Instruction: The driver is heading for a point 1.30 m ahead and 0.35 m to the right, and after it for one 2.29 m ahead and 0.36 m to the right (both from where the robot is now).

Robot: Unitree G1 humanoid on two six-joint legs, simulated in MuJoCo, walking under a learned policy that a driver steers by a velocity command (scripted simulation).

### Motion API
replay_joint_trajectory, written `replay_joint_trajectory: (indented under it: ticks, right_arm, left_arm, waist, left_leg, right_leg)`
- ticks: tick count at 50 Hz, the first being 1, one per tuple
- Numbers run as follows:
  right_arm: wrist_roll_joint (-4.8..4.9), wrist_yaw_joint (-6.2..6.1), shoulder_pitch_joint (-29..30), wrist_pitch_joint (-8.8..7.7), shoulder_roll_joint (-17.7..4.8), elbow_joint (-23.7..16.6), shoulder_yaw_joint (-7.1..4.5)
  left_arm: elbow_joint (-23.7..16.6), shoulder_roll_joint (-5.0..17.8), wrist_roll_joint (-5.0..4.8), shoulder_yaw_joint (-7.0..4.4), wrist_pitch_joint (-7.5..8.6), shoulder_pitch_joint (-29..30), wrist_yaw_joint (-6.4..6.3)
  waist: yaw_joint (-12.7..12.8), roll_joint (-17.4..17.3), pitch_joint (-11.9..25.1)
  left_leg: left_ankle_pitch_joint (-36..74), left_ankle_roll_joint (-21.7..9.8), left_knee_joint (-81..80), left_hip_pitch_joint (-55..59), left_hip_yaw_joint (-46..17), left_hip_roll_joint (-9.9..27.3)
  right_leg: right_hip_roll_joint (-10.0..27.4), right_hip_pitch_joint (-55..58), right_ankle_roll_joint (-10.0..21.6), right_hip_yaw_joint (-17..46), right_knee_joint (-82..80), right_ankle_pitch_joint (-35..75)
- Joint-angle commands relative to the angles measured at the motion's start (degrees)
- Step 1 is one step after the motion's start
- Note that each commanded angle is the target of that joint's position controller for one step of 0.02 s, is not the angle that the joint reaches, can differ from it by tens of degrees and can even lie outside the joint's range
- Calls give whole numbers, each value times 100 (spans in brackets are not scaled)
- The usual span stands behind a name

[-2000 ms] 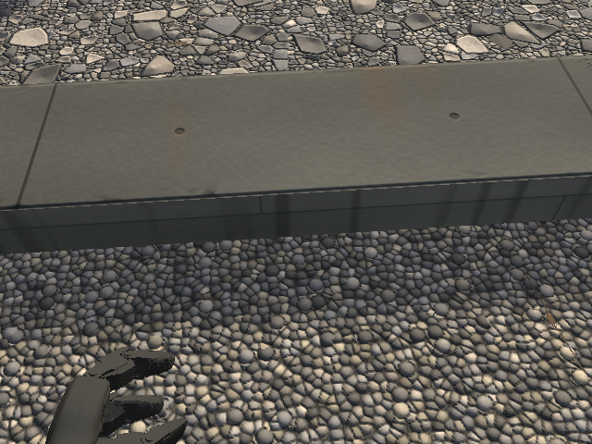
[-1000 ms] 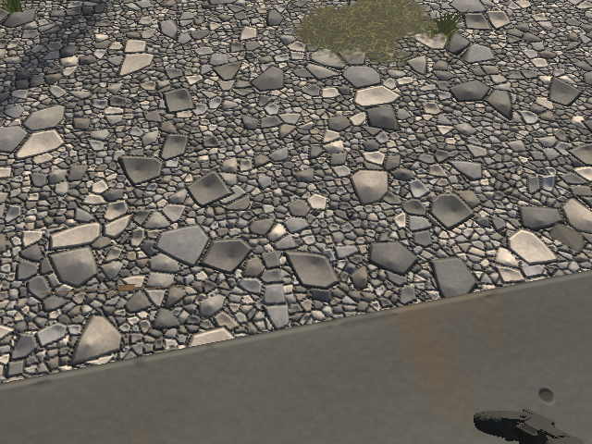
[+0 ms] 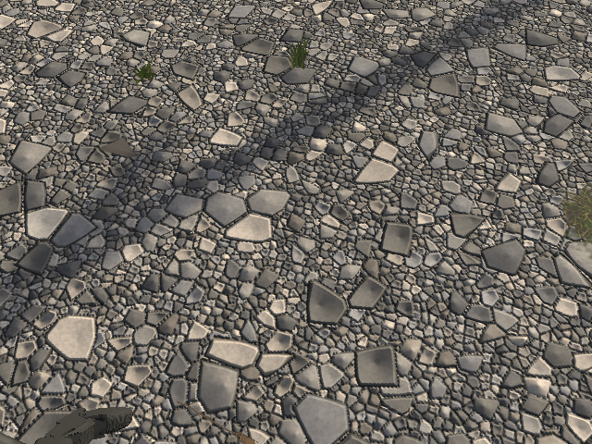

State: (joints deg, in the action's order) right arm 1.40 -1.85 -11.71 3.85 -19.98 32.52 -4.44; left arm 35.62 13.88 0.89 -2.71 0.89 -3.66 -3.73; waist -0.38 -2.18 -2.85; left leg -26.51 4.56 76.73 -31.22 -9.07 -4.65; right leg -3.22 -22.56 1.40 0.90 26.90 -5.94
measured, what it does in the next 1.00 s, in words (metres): walks ahead, turning right: left foot, then right foot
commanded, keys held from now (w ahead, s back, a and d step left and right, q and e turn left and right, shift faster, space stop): shift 0.10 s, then e+shift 0.28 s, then w+e+shift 0.56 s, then w+q+shift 0.06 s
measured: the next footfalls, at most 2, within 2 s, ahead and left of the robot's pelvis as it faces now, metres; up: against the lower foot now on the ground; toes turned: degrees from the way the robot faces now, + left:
left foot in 0.26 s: +0.02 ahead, +0.15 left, +0.00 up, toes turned +1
right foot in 0.84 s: +0.19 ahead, -0.21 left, +0.00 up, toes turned -31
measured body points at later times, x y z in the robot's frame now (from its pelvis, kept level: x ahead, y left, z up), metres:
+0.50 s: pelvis +0.00 +0.03 +0.01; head +0.02 +0.04 +0.46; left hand +0.12 +0.30 -0.10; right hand +0.14 -0.22 -0.06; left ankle -0.02 +0.14 -0.73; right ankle -0.03 -0.11 -0.59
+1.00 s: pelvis +0.20 -0.17 -0.01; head +0.21 -0.20 +0.44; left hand +0.42 +0.03 -0.11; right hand +0.16 -0.46 -0.12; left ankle +0.25 +0.01 -0.63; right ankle +0.16 -0.19 -0.73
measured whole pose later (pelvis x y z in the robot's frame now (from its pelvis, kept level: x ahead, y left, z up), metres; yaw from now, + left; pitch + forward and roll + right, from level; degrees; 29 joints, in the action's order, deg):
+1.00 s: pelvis +0.20 -0.17 -0.01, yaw -32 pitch +2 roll +0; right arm -3.8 1.5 -14.5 -4.0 -15.5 40.9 -2.3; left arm 42.0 16.9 0.9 -3.9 0.6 -19.3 0.9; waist -0.5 -2.4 0.1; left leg -15.6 1.7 74.1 -32.1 -1.5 9.1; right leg -8.0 -16.3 8.1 -2.3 34.4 -19.7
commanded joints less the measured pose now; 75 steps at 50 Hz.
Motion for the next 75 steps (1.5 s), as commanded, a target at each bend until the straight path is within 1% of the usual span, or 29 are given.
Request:
replay_joint_trajectory:
  ticks: [1, 7, 12, 13, 14, 15, 16, 19, 20, 24, 30, 31, 38, 40, 42, 43, 44, 47, 49, 55, 61, 63, 65, 66, 67, 68, 70, 72, 75]
  right_arm:
    - [-13, -15, -406, -61, -200, -422, -36]
    - [-140, -25, 24, -209, 104, -517, 204]
    - [-151, 61, -654, -218, 60, -43, 155]
    - [-165, 36, -744, -208, -175, -74, 88]
    - [-306, -11, -885, -161, -650, -156, -17]
    - [-468, 42, -703, -156, -996, -75, -183]
    - [-524, 37, -472, -265, -637, -222, -89]
    - [-303, -58, 828, -455, 67, -450, 146]
    - [-305, 77, 540, -918, 218, -502, 139]
    - [-499, 141, 135, -1199, 295, -63, 265]
    - [-499, 107, -903, -1133, 41, 619, 202]
    - [-259, 92, -1123, -1042, -575, 709, -115]
    - [-455, 81, -1001, -920, -368, 1157, -186]
    - [-407, 123, -798, -831, -594, 1198, -239]
    - [-349, 223, -545, -719, -700, 1042, -231]
    - [-454, 326, -362, -774, 291, 474, 16]
    - [-524, 374, 550, -899, -55, 40, 2]
    - [-519, 302, 25, -1033, -269, 263, 34]
    - [-552, 325, -564, -839, -168, 512, 110]
    - [-283, 449, 754, -620, 78, 314, 264]
    - [-117, 520, 953, -707, 146, 450, 349]
    - [-154, 463, 78, -653, -264, 801, 204]
    - [-127, 398, -2343, -595, -716, 1551, -46]
    - [-109, 320, -3222, -553, -887, 1882, -183]
    - [-218, 272, -2587, -530, -873, 1870, -166]
    - [-244, 253, -1924, -537, -837, 1579, -168]
    - [-248, 203, -1276, -542, -241, 1450, -82]
    - [-237, 174, -1137, -699, -261, 1480, -33]
    - [-197, 222, -936, -901, -553, 1372, -90]
  left_arm:
    - [-288, 657, 56, -119, -49, 91, -87]
    - [-51, 852, -43, -177, -117, -198, 29]
    - [293, 890, -285, -157, -182, -757, 219]
    - [338, 770, -273, -128, -141, -911, 248]
    - [207, 348, -145, -34, -65, -986, 323]
    - [-68, 549, -228, -140, 0, -339, 252]
    - [-13, 979, -218, -308, -48, -272, 193]
    - [427, 898, -218, -431, -403, -1207, 55]
    - [309, 613, 426, -243, 190, -1118, 317]
    - [352, 652, -4, -347, 589, -724, 667]
    - [137, -61, 68, 10, 482, 104, 932]
    - [-110, 499, 114, -239, 96, 305, 960]
    - [-428, 574, 95, -242, -225, 534, 1049]
    - [-205, 670, 50, -269, -220, -317, 936]
    - [644, 1189, 13, -565, -93, -2882, 688]
    - [544, 2019, 10, -694, -105, -2400, 573]
    - [166, 2028, -73, -655, -125, -2111, 509]
    - [168, 1500, -2, -491, -14, -1704, 403]
    - [107, 1048, -10, -292, 159, -1299, 388]
    - [656, 848, -79, -132, 511, -2297, 519]
    - [1050, 1058, 15, -47, 645, -2458, 285]
    - [1040, 1258, 187, -125, 515, -2272, 95]
    - [842, 1554, 289, -252, 351, -1403, -10]
    - [655, 1384, 238, -233, 381, -665, 54]
    - [224, 197, 153, 83, 513, -989, 187]
    - [-70, 348, -11, 192, 602, -1369, 245]
    - [-34, 784, 199, 202, 713, -859, 375]
    - [-125, 659, 397, 292, 479, -796, 402]
    - [-497, 573, 345, 416, 303, -134, 463]
  waist:
    - [-117, 805, 763]
    - [101, 940, 1130]
    - [-83, 1192, 628]
    - [-135, 926, 639]
    - [-78, -635, 932]
    - [-381, -1629, 596]
    - [-374, -1028, 376]
    - [229, -881, 158]
    - [89, -990, 417]
    - [-140, -359, 4]
    - [-635, -446, 274]
    - [-639, -285, 290]
    - [-249, -580, -360]
    - [276, -479, 25]
    - [1521, 564, 1388]
    - [901, 2429, 1073]
    - [1064, 1602, 1177]
    - [306, 296, 382]
    - [-129, 402, 362]
    - [270, 165, -516]
    - [62, 602, -38]
    - [-438, 819, 568]
    - [-1728, 782, 1168]
    - [-2189, -94, 1078]
    - [-907, -1603, 1048]
    - [-618, -1042, 1875]
    - [-171, 914, 429]
    - [268, 1023, -229]
    - [324, 678, -660]
  left_leg:
    - [495, 70, 381, -254, 588, 372]
    - [52, -86, -1975, 547, 680, 603]
    - [1162, -595, -5136, 2365, 970, 240]
    - [1262, -806, -5313, 2994, 567, 651]
    - [2424, -1292, -5277, 3648, -749, 2122]
    - [2452, -2052, -5897, 2449, -1375, 3120]
    - [2176, -2075, -6040, 2040, -1152, 2858]
    - [2234, -1436, -6022, 1655, 199, 2121]
    - [289, -1718, -6538, 1326, -188, 2261]
    - [-1051, -1263, -6760, 2891, -29, 2432]
    - [-51, -1580, -7043, 3775, 728, 2841]
    - [125, -1211, -6984, 3585, 1190, 2487]
    - [95, -1048, -6970, 3419, 2178, 2663]
    - [2988, -916, -5736, 3048, 2647, 2525]
    - [4338, -654, -1770, 1163, 2936, 2043]
    - [-475, -235, 66, -1541, 2426, 1005]
    - [-225, -180, 875, -2314, 923, 690]
    - [1048, -334, 201, -1881, 683, 1352]
    - [1338, -315, -277, -1139, 682, 1527]
    - [2683, -586, -2211, -1580, 1389, 1251]
    - [3579, -1220, -3960, 32, 1931, 206]
    - [3136, -1309, -4006, 962, 2105, -319]
    - [2751, -1701, -4316, 3033, 1648, -240]
    - [2500, -2066, -4528, 4176, 996, 212]
    - [3465, -2818, -3749, 5485, -1182, 1197]
    - [828, -3479, -5377, 5729, -3474, 1958]
    - [-486, -2823, -6552, 3409, -3188, 1720]
    - [175, -2600, -6697, 1718, -2424, 1219]
    - [897, -2472, -7155, 15, -1477, 628]
  right_leg:
    - [1299, 662, 1119, 973, -995, 588]
    - [1549, 1030, 1370, 957, -1034, 113]
    - [1307, 31, 934, 1267, -822, -1015]
    - [1087, -540, 556, 1217, -532, -1426]
    - [403, -1381, 95, 528, 992, -2499]
    - [56, -2066, -233, -136, 2072, -2990]
    - [288, -1833, -386, 210, 3316, -2820]
    - [309, -1767, -671, 294, 4840, -1811]
    - [25, -1635, -602, 319, 5844, -1020]
    - [192, -3476, -494, 670, 5391, -278]
    - [827, -3472, -509, 20, 3027, -349]
    - [734, -2887, -388, -372, 2782, -465]
    - [874, -1973, 509, -856, 1914, -1400]
    - [280, -411, 804, -1345, 1737, -1638]
    - [-258, 3209, 1118, -843, 1274, -1906]
    - [1215, 3872, 1554, 2385, -250, -4282]
    - [1571, 3551, 1724, 4378, -1356, -4605]
    - [1433, 2193, 1486, 3018, -1306, -2490]
    - [1118, 1318, 1350, 2263, -1472, -2025]
    - [685, 1588, 642, 586, -2107, 1779]
    - [1023, 2788, -88, -562, -2036, 6330]
    - [1181, 3360, -262, -686, -798, 7872]
    - [1092, 2510, -377, -798, 2638, 8175]
    - [127, 878, -318, -889, 5669, 3409]
    - [-561, -2114, -467, -71, 7687, -2438]
    - [-254, -2871, -371, 877, 7695, -2147]
    - [355, -2424, -36, 804, 6170, -1166]
    - [634, -1862, -189, 683, 5443, -1346]
    - [949, -988, -438, 193, 3387, -724]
